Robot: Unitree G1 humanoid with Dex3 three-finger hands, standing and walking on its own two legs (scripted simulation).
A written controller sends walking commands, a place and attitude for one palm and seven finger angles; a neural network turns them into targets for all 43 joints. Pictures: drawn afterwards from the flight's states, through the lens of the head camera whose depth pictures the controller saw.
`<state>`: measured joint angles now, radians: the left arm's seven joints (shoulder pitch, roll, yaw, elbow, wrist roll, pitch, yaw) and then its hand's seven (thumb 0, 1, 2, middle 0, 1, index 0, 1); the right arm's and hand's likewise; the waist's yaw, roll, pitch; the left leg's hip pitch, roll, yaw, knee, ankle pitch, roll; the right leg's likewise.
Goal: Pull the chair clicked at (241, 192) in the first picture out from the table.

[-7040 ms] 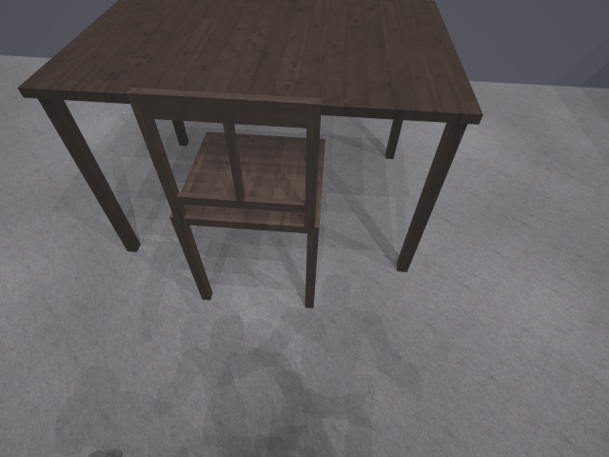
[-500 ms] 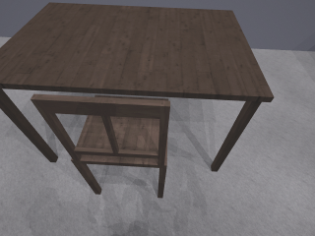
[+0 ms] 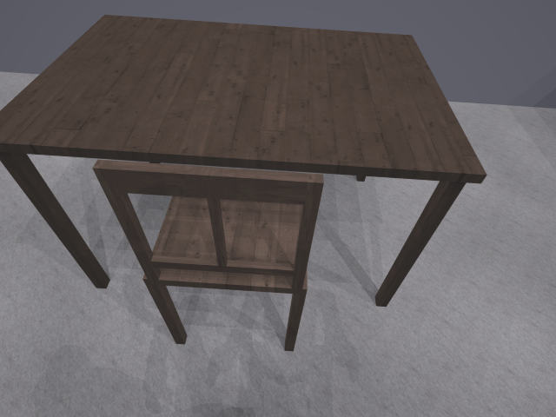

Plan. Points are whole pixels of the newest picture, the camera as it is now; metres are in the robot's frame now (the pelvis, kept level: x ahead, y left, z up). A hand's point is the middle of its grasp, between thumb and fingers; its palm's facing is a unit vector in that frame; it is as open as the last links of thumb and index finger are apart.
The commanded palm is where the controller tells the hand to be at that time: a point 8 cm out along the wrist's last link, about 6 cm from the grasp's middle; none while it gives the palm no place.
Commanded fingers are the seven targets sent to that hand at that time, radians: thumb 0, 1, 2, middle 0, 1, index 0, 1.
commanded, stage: come to a stop and stand still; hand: left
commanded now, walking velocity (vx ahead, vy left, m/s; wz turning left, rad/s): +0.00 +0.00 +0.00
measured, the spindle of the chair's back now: (218, 232) +0.48 +0.16 -0.10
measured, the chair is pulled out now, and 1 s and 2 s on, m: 0.00 0.00 0.00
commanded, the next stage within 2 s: look again from close up in 0.42 s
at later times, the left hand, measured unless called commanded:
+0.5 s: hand out of the picture -0.01 +0.18 -0.18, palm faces +0.00 -0.98 -0.17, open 7.4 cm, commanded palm none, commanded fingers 0.00 0.90 0.90 -0.20 -0.30 -0.20 -0.30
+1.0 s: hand out of the picture +0.01 +0.17 -0.18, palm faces +0.00 -0.99 -0.17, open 7.3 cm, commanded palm none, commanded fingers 0.00 0.90 0.90 -0.20 -0.30 -0.20 -0.30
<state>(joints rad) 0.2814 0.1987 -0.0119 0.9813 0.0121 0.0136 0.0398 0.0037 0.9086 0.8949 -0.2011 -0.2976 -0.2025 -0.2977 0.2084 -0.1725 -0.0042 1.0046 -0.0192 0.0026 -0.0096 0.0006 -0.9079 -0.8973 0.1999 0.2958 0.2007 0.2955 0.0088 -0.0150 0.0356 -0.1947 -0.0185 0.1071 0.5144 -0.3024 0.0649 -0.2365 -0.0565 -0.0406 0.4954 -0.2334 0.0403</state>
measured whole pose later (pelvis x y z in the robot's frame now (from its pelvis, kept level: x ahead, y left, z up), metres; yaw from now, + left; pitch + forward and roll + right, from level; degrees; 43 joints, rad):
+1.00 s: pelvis +0.02 +0.01 +0.00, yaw -2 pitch -2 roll +0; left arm 0.30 0.12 0.00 1.11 0.01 0.00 0.05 0.00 0.91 0.89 -0.20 -0.30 -0.20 -0.30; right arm 0.27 -0.13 -0.01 1.15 -0.01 -0.02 -0.03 0.00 -0.91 -0.90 0.20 0.30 0.20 0.30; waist 0.00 -0.01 0.05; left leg -0.11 -0.04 0.15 0.42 -0.29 0.08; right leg -0.19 -0.07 0.00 0.45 -0.23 0.06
